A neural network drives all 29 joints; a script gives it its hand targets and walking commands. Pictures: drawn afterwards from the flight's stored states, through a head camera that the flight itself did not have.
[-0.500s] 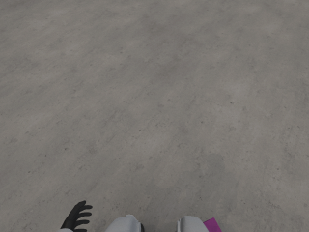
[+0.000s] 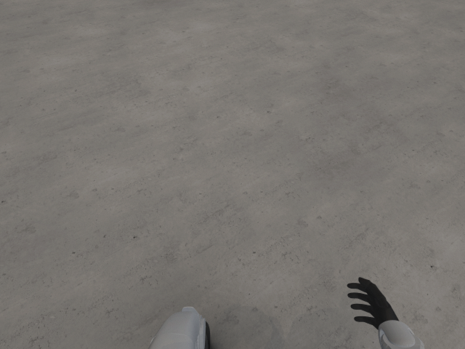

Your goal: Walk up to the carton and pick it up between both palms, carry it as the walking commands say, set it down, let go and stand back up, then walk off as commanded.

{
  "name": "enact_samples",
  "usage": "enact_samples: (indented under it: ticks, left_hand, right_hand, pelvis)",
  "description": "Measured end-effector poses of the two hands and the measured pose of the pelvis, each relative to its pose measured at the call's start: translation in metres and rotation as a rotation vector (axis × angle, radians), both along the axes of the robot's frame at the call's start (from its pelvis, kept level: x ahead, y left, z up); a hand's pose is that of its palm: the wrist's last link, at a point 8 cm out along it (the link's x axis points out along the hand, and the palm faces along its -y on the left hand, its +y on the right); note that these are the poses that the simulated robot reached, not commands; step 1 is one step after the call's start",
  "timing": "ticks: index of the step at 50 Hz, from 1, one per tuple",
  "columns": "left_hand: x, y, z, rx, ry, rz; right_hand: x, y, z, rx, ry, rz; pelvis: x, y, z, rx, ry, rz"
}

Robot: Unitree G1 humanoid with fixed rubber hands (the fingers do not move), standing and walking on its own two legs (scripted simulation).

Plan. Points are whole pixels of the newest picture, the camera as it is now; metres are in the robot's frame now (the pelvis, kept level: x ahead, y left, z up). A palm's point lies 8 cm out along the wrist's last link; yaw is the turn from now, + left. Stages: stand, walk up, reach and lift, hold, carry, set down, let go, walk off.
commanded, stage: walk off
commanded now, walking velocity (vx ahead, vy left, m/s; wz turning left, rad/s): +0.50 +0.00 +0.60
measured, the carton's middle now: out of the picture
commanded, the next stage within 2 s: none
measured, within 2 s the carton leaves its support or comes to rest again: neither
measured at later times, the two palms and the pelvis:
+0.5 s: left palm (110, 296) +0.21 +0.24 -0.10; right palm (350, 234) +0.36 -0.25 -0.09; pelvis +0.20 -0.02 +0.02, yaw +17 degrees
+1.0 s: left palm (79, 175) +0.45 +0.38 -0.07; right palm (290, 185) +0.49 -0.13 -0.10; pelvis +0.42 +0.09 +0.03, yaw +33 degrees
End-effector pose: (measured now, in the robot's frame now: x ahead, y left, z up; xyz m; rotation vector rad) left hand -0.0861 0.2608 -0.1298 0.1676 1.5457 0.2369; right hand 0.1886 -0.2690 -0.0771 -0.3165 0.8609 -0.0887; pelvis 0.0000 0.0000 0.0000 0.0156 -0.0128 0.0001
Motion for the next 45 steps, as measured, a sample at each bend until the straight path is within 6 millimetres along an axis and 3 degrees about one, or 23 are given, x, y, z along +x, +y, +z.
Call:
enact_samples:
  ticks: [3, 6, 11, 15, 17, 19, 23, 26, 29, 33, 35, 38, 45]
  left_hand:
    - [0.053, 0.002, -0.009, -0.006, -0.091, 0.020]
    - [0.130, -0.002, -0.005, -0.015, -0.240, -0.028]
    - [0.253, -0.019, 0.022, -0.003, -0.460, -0.108]
    - [0.315, -0.030, 0.037, 0.032, -0.562, -0.110]
    - [0.328, -0.032, 0.040, 0.052, -0.586, -0.088]
    - [0.329, -0.032, 0.042, 0.068, -0.587, -0.040]
    - [0.308, -0.027, 0.036, 0.072, -0.538, 0.096]
    - [0.283, -0.022, 0.026, 0.056, -0.448, 0.177]
    - [0.265, -0.011, 0.013, 0.029, -0.366, 0.249]
    - [0.266, 0.015, -0.013, -0.001, -0.308, 0.295]
    - [0.283, 0.029, -0.018, -0.007, -0.306, 0.297]
    - [0.328, 0.050, -0.010, -0.002, -0.374, 0.297]
    - [0.454, 0.090, 0.037, 0.051, -0.537, 0.270]
  right_hand:
    - [0.016, 0.014, -0.017, 0.003, 0.058, 0.015]
    - [0.007, 0.027, -0.031, 0.039, 0.166, -0.009]
    - [-0.015, 0.037, -0.046, 0.108, 0.330, -0.044]
    - [-0.003, 0.027, -0.057, 0.150, 0.379, -0.074]
    - [0.018, 0.018, -0.060, 0.135, 0.382, -0.062]
    - [0.049, 0.012, -0.055, 0.101, 0.365, -0.020]
    - [0.127, 0.014, -0.027, 0.036, 0.284, 0.093]
    - [0.194, 0.031, 0.001, 0.010, 0.197, 0.173]
    - [0.257, 0.062, 0.025, -0.014, 0.109, 0.258]
    - [0.317, 0.101, 0.032, -0.061, -0.005, 0.328]
    - [0.324, 0.113, 0.025, -0.065, 0.003, 0.318]
    - [0.313, 0.126, 0.012, -0.061, 0.113, 0.299]
    - [0.285, 0.141, -0.009, -0.011, 0.390, 0.237]
  pelvis:
    - [0.024, 0.002, -0.004, 0.006, -0.016, 0.029]
    - [0.046, -0.001, 0.002, 0.018, -0.041, 0.057]
    - [0.084, -0.010, 0.012, 0.020, -0.053, 0.099]
    - [0.121, -0.023, 0.009, 0.016, -0.039, 0.145]
    - [0.139, -0.026, 0.007, -0.009, -0.034, 0.171]
    - [0.154, -0.027, 0.009, -0.036, -0.036, 0.214]
    - [0.182, -0.023, 0.018, -0.049, -0.036, 0.272]
    - [0.205, -0.014, 0.026, -0.056, -0.029, 0.316]
    - [0.230, 0.000, 0.027, -0.067, -0.021, 0.359]
    - [0.262, 0.029, 0.010, -0.054, -0.001, 0.391]
    - [0.275, 0.039, 0.007, -0.054, -0.004, 0.414]
    - [0.299, 0.049, 0.013, -0.039, -0.003, 0.440]
    - [0.364, 0.075, 0.033, -0.028, 0.012, 0.519]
